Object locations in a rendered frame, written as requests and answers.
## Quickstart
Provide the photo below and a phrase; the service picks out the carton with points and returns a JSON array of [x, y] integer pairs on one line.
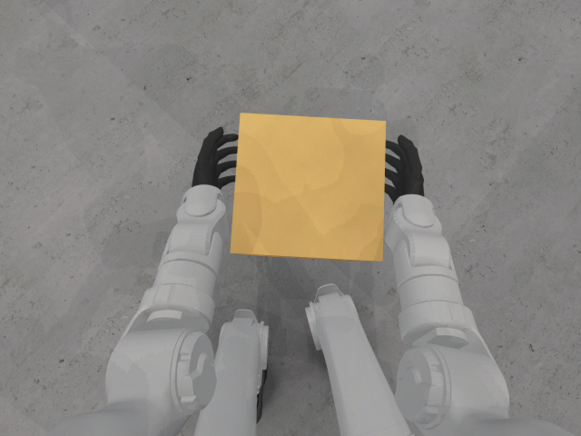
[[309, 188]]

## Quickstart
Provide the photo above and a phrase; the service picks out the robot right hand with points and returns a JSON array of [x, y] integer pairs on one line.
[[408, 179]]

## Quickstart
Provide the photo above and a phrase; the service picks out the robot left upper arm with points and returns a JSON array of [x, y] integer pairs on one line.
[[156, 380]]

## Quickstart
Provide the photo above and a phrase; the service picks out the robot right forearm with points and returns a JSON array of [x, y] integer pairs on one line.
[[432, 310]]

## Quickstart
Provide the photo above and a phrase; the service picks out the robot left foot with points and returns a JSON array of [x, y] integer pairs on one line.
[[259, 395]]

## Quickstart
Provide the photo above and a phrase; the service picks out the robot left hand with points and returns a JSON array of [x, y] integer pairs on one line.
[[207, 170]]

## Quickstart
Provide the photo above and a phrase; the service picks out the robot right upper arm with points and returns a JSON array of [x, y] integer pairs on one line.
[[452, 392]]

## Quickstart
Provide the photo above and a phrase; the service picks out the robot left forearm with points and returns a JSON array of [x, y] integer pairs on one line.
[[182, 292]]

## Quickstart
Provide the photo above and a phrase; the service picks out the robot right thigh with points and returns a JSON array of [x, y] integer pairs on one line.
[[364, 402]]

